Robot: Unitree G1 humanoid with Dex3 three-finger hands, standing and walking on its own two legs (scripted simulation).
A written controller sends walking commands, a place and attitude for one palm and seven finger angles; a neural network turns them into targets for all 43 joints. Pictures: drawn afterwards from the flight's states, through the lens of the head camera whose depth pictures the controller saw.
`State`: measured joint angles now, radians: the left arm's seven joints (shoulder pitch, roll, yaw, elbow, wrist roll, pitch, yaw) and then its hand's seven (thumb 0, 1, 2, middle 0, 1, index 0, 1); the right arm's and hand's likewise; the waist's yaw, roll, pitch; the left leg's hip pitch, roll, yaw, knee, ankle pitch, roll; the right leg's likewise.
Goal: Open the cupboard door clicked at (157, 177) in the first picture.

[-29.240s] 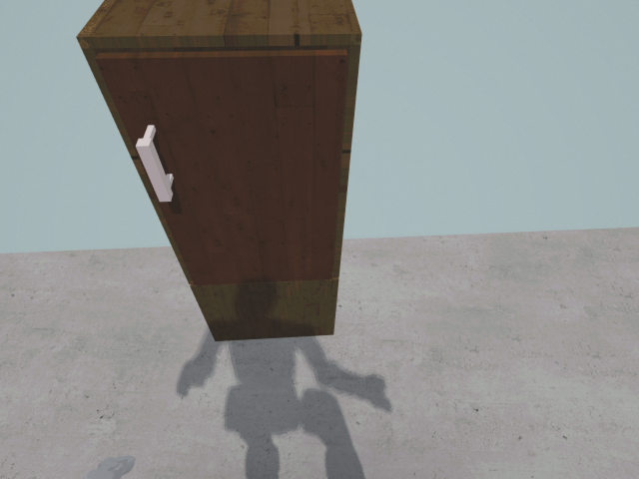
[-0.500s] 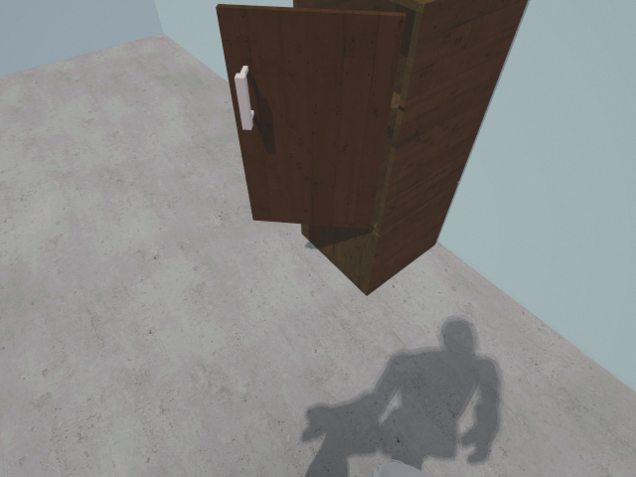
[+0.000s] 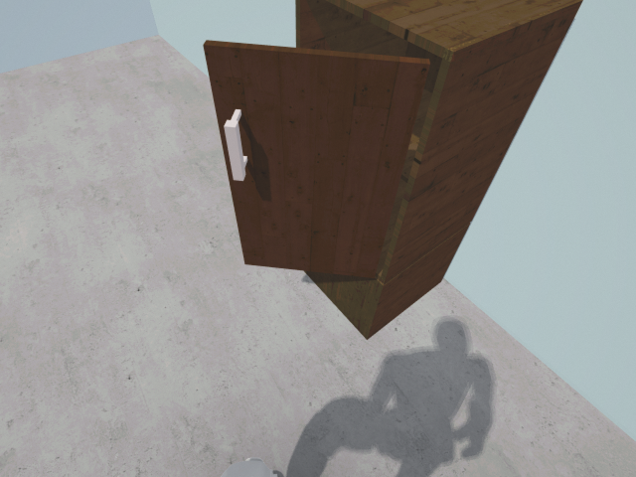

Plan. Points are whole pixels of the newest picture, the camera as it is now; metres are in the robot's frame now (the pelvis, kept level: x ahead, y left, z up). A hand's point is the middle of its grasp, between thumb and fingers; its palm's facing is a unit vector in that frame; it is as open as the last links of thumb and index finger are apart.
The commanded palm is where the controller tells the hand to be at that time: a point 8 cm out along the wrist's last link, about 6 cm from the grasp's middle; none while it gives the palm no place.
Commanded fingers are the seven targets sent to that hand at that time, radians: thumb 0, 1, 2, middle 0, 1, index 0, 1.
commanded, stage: come to a stop and stand still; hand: left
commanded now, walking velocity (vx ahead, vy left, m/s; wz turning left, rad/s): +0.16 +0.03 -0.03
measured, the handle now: (238, 145) +0.65 +0.21 +0.03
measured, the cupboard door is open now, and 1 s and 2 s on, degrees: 46 46 46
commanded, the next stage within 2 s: none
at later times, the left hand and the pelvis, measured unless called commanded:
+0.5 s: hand (170, 470) +0.15 +0.23 -0.18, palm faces -0.04 -0.98 -0.18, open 7.3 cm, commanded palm none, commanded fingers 0.00 0.90 0.90 -0.20 -0.30 -0.20 -0.30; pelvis +0.07 +0.04 +0.00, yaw -3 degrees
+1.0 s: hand out of the picture +0.10 +0.15 -0.18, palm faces -0.01 -0.98 -0.20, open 7.2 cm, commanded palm none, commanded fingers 0.00 0.90 0.90 -0.20 -0.30 -0.20 -0.30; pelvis +0.06 -0.03 -0.01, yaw -1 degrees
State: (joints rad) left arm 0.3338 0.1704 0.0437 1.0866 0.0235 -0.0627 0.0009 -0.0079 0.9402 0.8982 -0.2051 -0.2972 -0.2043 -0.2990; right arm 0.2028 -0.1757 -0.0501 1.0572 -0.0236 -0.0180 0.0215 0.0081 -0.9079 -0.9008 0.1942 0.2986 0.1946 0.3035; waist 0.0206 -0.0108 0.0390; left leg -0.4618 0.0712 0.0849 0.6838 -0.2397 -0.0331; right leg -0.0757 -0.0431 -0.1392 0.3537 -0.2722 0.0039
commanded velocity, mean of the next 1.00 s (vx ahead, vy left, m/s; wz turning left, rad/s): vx -0.07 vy -0.07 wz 0.00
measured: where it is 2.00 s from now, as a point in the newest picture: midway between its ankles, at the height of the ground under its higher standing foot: outside the picture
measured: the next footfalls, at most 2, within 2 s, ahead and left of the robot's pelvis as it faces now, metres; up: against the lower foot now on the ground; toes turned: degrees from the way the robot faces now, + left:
left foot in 0.06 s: +0.14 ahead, +0.11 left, +0.00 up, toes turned +2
right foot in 0.66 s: +0.05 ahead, -0.15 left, +0.00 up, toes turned -5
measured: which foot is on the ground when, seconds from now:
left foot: up 0.00-0.04, down 0.06-1.00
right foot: down 0.00-0.08, up 0.10-0.64, down 0.66-1.00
